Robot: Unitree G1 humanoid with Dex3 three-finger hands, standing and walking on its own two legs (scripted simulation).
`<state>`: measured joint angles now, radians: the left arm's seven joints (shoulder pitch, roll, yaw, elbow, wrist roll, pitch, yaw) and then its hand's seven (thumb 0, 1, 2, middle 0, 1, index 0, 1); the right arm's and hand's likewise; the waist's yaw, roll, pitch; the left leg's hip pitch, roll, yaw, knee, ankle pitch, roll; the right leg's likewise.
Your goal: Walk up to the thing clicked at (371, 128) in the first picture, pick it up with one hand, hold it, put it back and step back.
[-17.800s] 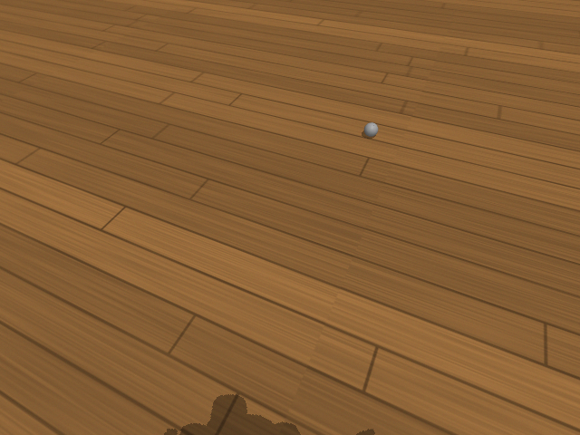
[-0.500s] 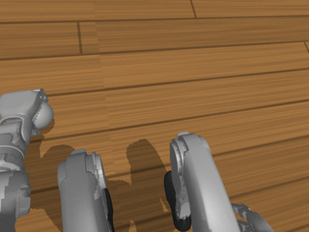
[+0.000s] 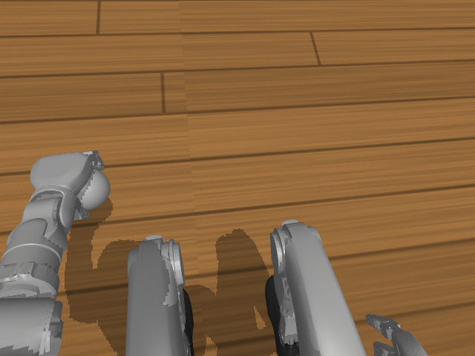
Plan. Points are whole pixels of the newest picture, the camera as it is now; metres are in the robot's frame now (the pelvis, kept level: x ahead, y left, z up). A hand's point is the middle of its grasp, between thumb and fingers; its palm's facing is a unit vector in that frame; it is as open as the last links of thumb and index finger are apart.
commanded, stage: lift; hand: left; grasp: from above
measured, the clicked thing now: (86, 188) +0.43 +0.28 -0.14
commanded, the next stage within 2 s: hold in 1.20 s
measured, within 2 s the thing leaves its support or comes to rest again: neither
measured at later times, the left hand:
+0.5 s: hand (0, 192) +0.35 +0.28 +0.08, palm faces -0.40 -0.10 -0.91, open 10.5 cm
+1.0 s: hand out of the picture +0.36 +0.25 +0.22, palm faces -0.43 -0.11 -0.90, open 10.6 cm
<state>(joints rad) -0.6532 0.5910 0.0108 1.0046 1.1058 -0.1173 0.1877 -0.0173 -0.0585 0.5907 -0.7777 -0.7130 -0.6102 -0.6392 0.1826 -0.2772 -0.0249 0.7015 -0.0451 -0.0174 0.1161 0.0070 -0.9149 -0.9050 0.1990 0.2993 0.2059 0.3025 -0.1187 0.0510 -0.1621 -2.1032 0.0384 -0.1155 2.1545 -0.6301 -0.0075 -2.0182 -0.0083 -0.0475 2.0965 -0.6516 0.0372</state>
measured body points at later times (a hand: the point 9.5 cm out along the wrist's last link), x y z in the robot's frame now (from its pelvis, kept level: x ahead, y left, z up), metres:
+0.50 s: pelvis +0.01 +0.00 +0.16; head +0.13 +0.03 +0.60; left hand +0.37 +0.28 +0.14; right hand +0.17 -0.25 +0.04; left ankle +0.09 +0.13 -0.37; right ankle +0.10 -0.13 -0.37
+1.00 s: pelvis +0.06 +0.00 +0.30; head +0.12 +0.01 +0.75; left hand +0.38 +0.25 +0.27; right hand +0.16 -0.26 +0.18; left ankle +0.09 +0.13 -0.37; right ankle +0.10 -0.13 -0.37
